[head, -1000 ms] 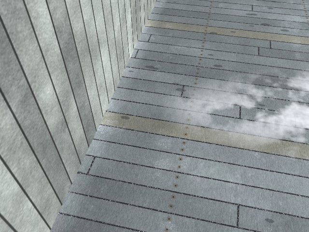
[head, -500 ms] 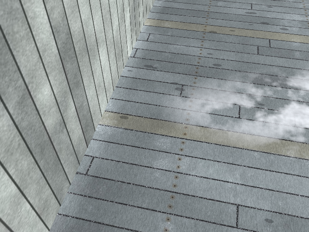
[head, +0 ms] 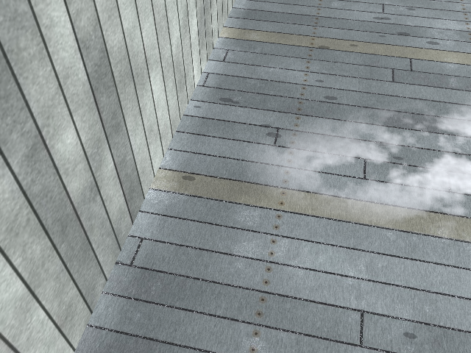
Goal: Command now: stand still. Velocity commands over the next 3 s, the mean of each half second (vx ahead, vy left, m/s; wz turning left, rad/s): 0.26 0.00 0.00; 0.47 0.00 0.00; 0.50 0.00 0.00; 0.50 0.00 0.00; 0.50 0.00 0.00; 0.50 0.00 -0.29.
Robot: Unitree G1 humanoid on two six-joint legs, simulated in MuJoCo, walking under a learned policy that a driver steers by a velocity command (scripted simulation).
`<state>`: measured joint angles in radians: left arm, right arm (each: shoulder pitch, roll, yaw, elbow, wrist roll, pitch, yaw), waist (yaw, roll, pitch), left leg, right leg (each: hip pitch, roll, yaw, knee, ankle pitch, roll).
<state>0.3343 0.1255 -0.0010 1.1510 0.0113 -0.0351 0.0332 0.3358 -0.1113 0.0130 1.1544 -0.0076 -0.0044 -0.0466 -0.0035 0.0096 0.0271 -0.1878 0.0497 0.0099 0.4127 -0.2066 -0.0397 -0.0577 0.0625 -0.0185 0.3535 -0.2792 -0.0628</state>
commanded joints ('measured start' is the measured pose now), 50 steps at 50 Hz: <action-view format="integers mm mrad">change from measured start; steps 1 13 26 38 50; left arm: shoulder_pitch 88 164 -59 -320 1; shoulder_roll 72 162 90 116 158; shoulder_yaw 10 71 41 34 60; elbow -3 -15 -144 -291 -184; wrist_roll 0 16 22 20 3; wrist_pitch -3 -23 -36 -27 -108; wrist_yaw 2 -4 -72 -70 -33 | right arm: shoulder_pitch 90 -95 200 192 15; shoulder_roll -59 -65 -110 -161 -109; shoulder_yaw -8 -27 -53 -52 -62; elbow -1 -169 -93 -80 -184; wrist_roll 0 -14 -13 -7 -23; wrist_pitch -2 -42 -103 -122 -37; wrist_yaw -1 40 30 34 52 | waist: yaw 0 50 7 33 -15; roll -2 -107 35 103 -24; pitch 64 235 79 84 14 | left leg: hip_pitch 24 -386 230 207 -294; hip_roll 63 18 181 172 27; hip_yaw -60 46 -154 33 -54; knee -30 288 -318 -175 713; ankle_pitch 171 -226 141 733 -61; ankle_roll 34 88 210 191 98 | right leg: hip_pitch -92 -28 -634 -387 -129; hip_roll -146 -333 -134 -45 -277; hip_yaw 114 354 7 -83 229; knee -73 -238 715 257 -212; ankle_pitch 260 -278 112 169 266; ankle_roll -5 -196 -15 -67 -164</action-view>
